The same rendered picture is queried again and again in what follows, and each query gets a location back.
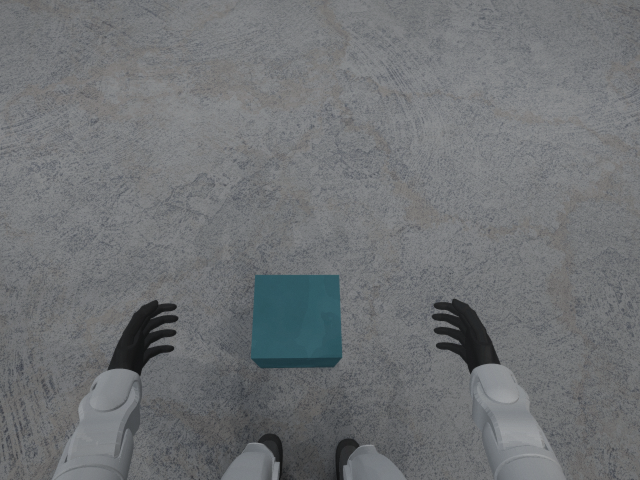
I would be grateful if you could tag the robot left thigh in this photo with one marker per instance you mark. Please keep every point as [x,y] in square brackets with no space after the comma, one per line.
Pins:
[253,466]

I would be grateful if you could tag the left robot hand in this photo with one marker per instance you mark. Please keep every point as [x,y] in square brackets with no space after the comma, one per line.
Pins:
[131,351]

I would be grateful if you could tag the robot left forearm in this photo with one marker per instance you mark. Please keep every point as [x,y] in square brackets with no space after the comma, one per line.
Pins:
[102,445]

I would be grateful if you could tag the carton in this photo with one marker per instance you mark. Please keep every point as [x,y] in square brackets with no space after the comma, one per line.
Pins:
[296,321]

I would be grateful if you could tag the right robot shin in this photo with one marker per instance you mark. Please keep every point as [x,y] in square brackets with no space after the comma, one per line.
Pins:
[365,449]

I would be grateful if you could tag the right robot hand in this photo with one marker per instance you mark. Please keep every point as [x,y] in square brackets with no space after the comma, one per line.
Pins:
[476,346]

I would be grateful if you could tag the robot right forearm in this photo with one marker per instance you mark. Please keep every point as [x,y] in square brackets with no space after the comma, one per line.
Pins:
[515,445]

